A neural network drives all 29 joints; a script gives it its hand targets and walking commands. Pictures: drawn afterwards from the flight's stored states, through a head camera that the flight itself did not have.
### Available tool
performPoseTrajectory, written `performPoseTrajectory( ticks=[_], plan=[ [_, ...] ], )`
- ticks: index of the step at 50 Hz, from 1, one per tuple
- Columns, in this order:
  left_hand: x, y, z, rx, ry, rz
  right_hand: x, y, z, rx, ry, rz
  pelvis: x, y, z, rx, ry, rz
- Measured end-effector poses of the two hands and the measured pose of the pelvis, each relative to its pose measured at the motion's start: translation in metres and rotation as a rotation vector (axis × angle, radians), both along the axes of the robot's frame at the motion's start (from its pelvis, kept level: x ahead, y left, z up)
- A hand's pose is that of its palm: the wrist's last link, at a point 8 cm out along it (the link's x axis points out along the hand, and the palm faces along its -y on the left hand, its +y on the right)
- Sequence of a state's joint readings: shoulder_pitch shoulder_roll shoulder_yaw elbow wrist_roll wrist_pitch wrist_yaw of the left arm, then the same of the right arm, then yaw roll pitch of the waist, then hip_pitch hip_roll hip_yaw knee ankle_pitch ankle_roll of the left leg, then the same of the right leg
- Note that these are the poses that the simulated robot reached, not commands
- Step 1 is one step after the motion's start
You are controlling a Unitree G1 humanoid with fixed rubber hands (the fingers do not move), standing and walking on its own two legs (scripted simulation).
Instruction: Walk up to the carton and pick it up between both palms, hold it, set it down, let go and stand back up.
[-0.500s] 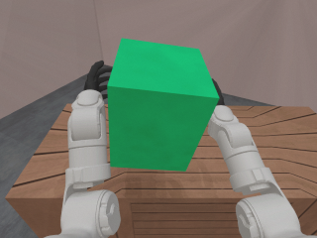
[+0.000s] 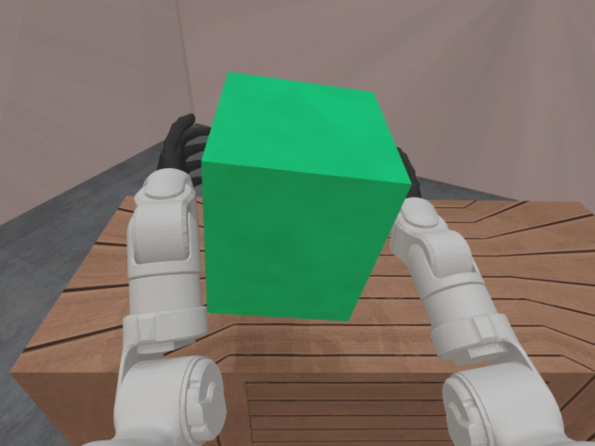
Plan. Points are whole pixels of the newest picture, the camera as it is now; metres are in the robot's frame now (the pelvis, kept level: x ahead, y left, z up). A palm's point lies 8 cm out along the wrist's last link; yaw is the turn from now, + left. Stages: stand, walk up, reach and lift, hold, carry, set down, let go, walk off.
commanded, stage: hold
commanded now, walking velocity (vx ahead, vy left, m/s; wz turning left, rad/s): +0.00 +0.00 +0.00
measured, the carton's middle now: (290, 201) +0.39 +0.00 +0.20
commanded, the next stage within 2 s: set down in 0.54 s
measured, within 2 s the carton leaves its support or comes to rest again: neither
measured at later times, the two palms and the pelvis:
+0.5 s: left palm (174, 177) +0.37 +0.14 +0.26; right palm (404, 202) +0.36 -0.15 +0.22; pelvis +0.00 +0.00 +0.00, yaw +0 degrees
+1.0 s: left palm (185, 187) +0.39 +0.14 +0.23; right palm (404, 202) +0.37 -0.15 +0.21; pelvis +0.00 +0.00 +0.00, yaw +0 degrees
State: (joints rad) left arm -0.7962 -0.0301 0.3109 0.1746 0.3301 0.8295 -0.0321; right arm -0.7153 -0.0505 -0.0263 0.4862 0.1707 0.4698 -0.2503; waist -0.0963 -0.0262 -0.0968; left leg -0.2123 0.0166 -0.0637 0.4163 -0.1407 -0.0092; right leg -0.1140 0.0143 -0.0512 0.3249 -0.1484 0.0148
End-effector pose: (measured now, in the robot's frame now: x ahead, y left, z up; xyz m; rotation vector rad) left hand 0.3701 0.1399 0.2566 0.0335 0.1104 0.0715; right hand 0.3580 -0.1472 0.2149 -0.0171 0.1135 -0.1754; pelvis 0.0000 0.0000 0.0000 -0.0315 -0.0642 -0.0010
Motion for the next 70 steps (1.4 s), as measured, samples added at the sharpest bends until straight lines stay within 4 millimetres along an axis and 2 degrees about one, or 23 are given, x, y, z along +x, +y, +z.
performPoseTrajectory(
  ticks=[12,22,35,43,46,50,54,63,70],
  plan=[
    [0.001,0.000,-0.002,0.001,0.006,0.001,0.001,0.000,-0.002,0.001,0.006,0.000,0.000,0.000,0.000,0.000,0.000,0.000],
    [-0.003,0.001,0.004,0.000,-0.009,0.002,-0.002,0.001,0.004,-0.001,-0.009,0.000,-0.001,0.000,0.000,0.000,-0.001,0.000],
    [0.002,0.000,-0.005,-0.004,0.002,-0.007,0.000,0.000,-0.002,-0.003,0.002,-0.006,-0.001,0.000,0.000,0.000,-0.003,0.000],
    [0.007,-0.001,0.007,0.005,-0.122,-0.038,0.004,-0.003,0.015,0.037,-0.126,-0.028,0.001,0.000,0.000,-0.001,0.000,0.000],
    [0.013,-0.002,-0.004,0.011,-0.106,-0.057,0.006,-0.006,0.010,0.049,-0.134,-0.039,0.002,0.000,0.000,0.000,-0.010,0.001],
    [0.023,-0.003,-0.028,-0.004,-0.049,-0.072,0.012,-0.007,-0.008,0.042,-0.099,-0.051,0.001,0.000,0.000,0.000,-0.017,0.001],
    [0.033,-0.002,-0.043,-0.011,-0.041,-0.067,0.019,-0.005,-0.020,0.034,-0.097,-0.062,0.002,0.000,0.001,-0.001,-0.016,0.001],
    [0.047,-0.001,-0.046,-0.004,-0.074,-0.079,0.031,-0.004,-0.023,0.028,-0.129,-0.071,0.013,0.003,0.002,-0.004,-0.012,0.002],
    [0.049,-0.001,-0.060,-0.001,-0.043,-0.090,0.030,-0.003,-0.037,0.013,-0.098,-0.079,0.015,0.005,0.002,-0.006,-0.020,0.002]
  ],
)
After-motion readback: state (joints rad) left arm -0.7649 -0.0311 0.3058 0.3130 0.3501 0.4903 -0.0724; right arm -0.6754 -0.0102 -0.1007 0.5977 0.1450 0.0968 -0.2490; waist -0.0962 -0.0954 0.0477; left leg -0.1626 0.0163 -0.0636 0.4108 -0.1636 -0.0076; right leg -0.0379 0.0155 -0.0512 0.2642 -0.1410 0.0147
